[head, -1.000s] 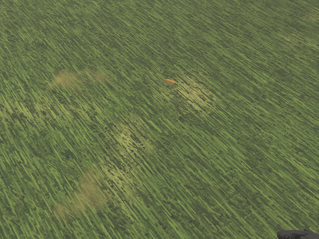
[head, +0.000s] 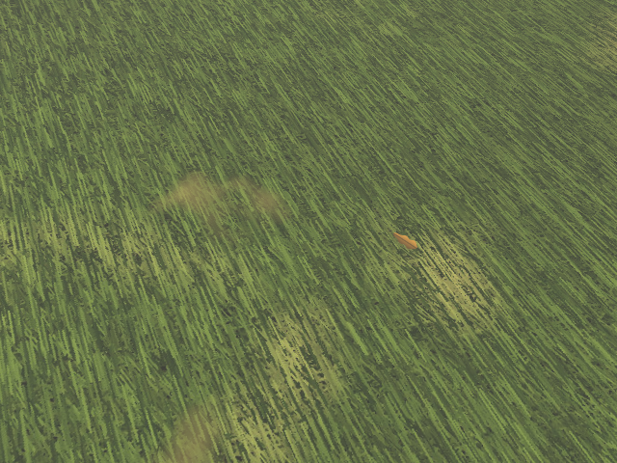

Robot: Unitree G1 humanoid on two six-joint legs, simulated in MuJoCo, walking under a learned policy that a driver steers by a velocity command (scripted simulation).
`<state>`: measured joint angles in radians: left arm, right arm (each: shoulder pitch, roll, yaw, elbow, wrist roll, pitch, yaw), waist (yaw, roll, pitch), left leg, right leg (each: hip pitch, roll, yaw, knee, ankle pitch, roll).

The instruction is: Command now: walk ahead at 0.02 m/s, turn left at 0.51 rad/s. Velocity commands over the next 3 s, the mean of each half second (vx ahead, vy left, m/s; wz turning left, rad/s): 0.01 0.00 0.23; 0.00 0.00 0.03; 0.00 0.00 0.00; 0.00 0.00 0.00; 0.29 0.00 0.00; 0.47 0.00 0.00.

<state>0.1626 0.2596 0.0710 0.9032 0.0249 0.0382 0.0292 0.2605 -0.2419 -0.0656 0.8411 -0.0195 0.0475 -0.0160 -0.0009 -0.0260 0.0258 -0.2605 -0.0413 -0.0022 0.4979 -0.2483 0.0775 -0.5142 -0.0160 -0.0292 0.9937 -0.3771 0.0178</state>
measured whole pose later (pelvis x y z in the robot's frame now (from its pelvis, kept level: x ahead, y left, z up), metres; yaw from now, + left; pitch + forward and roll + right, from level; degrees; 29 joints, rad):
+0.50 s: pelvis +0.00 -0.03 +0.00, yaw +5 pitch -1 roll +0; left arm 0.20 0.20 0.02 0.99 0.01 0.00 0.03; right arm 0.21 -0.23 -0.02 0.96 -0.02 0.03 -0.01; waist -0.02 0.04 0.03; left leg -0.19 -0.08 -0.07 0.39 -0.17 0.04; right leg -0.14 0.03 0.01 0.40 -0.24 -0.03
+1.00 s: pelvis +0.00 -0.04 +0.01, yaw +5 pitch -2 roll +0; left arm 0.24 0.18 0.00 1.13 0.01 0.00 0.03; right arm 0.24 -0.19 0.00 1.15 -0.01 0.01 -0.03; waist -0.01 0.01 0.03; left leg -0.16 -0.05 -0.07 0.36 -0.17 0.02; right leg -0.12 0.05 0.01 0.37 -0.23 -0.05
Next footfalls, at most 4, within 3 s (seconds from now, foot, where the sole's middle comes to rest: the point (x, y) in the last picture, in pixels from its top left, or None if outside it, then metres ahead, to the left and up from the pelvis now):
0.36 right None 0.03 -0.13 -0.78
2.40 left None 0.20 0.10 -0.78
2.92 right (306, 434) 0.55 -0.01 -0.78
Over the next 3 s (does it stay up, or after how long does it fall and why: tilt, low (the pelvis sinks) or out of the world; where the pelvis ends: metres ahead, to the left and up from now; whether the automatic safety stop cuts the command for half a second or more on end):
stays up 0.43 0.03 -0.02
